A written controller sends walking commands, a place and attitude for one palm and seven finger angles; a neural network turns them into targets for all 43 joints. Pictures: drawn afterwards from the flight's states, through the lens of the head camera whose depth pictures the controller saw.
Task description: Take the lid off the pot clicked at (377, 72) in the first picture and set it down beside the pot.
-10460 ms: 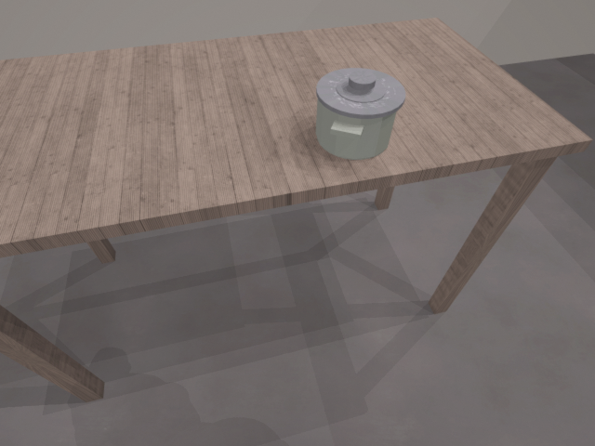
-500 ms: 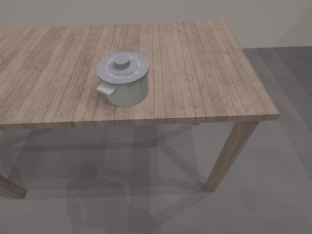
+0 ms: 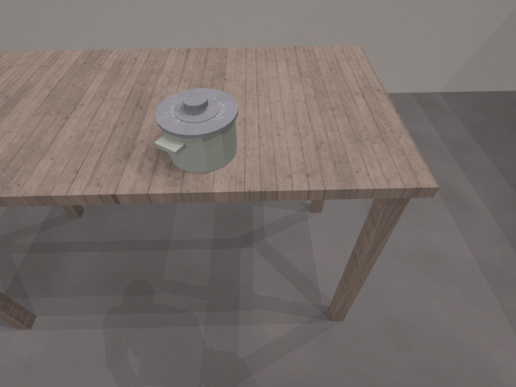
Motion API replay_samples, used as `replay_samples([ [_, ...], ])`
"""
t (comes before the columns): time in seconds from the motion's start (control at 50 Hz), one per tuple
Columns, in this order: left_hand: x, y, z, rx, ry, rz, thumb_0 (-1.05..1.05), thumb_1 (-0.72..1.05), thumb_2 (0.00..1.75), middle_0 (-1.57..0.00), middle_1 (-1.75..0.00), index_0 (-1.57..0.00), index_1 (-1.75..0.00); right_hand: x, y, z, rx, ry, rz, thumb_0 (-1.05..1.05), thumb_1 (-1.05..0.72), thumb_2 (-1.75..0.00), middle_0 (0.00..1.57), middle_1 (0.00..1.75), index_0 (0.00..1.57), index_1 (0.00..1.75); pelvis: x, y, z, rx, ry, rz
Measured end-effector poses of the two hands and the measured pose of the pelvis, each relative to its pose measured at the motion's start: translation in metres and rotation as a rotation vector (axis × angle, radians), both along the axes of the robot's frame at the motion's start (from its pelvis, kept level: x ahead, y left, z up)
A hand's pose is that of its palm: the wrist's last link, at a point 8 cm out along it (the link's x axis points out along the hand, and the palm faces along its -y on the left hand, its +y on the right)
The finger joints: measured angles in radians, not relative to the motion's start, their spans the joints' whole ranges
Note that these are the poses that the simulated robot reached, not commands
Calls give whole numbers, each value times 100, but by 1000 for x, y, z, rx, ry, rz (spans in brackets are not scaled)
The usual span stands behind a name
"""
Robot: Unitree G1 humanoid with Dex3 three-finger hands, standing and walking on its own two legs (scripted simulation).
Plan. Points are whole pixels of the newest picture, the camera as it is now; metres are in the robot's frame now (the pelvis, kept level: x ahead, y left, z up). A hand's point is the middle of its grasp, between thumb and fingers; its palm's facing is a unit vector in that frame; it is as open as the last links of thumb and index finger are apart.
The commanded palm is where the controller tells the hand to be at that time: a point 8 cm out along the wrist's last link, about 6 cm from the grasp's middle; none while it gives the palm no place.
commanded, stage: come to a stop and stand still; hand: left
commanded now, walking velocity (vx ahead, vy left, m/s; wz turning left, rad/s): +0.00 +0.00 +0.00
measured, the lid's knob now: (195, 101) +0.57 +0.15 +0.15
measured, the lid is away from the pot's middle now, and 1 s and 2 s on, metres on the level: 0.00 0.00 0.00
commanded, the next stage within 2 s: look again from close up in 0.06 s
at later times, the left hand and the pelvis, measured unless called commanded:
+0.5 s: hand out of the picture +0.02 +0.21 -0.18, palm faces +0.04 -0.97 -0.22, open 7.3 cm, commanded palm none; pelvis +0.01 +0.03 -0.01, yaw +0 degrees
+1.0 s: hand out of the picture +0.03 +0.22 -0.18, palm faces +0.01 -0.98 -0.18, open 7.4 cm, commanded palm none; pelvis +0.01 +0.05 -0.01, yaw -1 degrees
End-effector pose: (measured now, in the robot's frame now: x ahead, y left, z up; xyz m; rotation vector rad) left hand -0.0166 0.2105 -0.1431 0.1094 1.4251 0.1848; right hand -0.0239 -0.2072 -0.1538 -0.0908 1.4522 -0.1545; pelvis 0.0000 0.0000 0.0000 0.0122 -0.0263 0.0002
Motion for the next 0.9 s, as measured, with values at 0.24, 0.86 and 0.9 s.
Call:
replay_samples([
  [0.24,-10,-7,-4,-10,1,-14,0,91,90,-20,-30,-20,-30,10,2,-3,-2,-24,15,1,-92,-89,19,30,19,30,-1,4,-4,-30,16,-1],
  [0.86,42,60,-9,16,-71,-69,0,91,90,-20,-30,-20,-30,46,27,7,-64,-109,40,0,-92,-89,20,30,20,30,12,45,-7,-10,25,-16],
  [0.9,40,59,-10,11,-63,-68,0,91,90,-20,-30,-20,-30,49,27,8,-67,-110,41,0,-92,-89,20,30,20,30,13,45,-6,-10,25,-17],
])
